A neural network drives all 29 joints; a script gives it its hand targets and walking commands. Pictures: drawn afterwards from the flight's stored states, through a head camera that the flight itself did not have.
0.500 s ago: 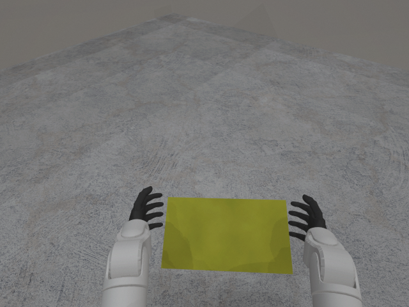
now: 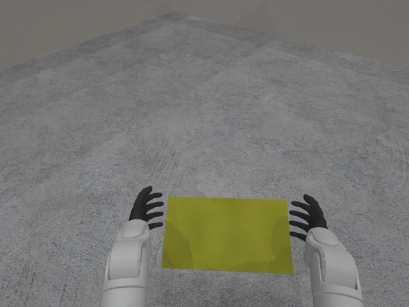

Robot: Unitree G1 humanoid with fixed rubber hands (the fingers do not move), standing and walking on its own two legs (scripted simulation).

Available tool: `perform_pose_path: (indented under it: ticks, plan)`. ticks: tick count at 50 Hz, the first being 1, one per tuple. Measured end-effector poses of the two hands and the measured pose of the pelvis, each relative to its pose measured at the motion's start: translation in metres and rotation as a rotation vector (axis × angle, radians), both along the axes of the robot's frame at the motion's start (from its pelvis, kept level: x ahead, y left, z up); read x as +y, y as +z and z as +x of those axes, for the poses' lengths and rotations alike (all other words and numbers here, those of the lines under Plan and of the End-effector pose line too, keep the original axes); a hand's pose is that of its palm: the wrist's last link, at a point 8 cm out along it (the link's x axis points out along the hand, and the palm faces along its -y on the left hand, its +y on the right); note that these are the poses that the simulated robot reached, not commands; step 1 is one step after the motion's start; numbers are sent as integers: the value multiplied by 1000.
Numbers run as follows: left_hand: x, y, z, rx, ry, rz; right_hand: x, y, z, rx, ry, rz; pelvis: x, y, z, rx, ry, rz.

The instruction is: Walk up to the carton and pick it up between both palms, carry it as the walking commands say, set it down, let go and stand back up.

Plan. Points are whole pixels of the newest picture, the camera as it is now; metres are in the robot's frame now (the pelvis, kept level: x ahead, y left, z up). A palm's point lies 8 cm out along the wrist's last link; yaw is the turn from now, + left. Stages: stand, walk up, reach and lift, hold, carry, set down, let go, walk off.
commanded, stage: carry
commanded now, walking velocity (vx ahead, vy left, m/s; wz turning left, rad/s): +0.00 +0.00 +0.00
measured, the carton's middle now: (225, 236) +0.31 -0.01 -0.09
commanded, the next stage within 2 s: hold in 0.04 s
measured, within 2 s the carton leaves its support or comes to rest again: neither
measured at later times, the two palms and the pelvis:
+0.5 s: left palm (125, 220) +0.28 +0.19 +0.04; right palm (301, 228) +0.27 -0.15 +0.03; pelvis -0.01 +0.02 +0.01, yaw -5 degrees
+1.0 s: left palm (140, 231) +0.30 +0.19 -0.04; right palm (293, 239) +0.29 -0.16 -0.06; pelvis -0.04 +0.02 -0.03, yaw -5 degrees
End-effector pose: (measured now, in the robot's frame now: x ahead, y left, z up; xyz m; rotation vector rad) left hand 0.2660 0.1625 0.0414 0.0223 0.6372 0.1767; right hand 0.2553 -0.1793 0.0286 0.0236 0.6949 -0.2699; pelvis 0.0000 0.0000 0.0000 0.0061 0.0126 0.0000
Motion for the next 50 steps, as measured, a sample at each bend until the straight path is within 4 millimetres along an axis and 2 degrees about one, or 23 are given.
perform_pose_path:
  ticks: [10, 16, 24, 34, 50]
  plan:
    - [6, 2, -3, 3, -15, 0, 4, 2, -3, -4, 12, 11, 7, 12, 1, -93, -56, -10]
    - [21, 11, 0, -26, 27, -11, 18, 8, 3, -32, 66, 16, 10, 14, -1, -85, -86, 0]
    - [31, 2, 8, -15, 7, -34, 25, 1, 12, -21, 86, 13, 17, 10, -13, -111, -82, -3]
    - [25, -25, 18, 26, -28, -31, 16, -26, 17, 12, 103, 28, 25, 1, -22, -70, -92, 2]
    - [24, -86, 30, 46, -18, -14, 15, -89, 33, 20, 102, 29, 20, -28, -39, 152, -91, 14]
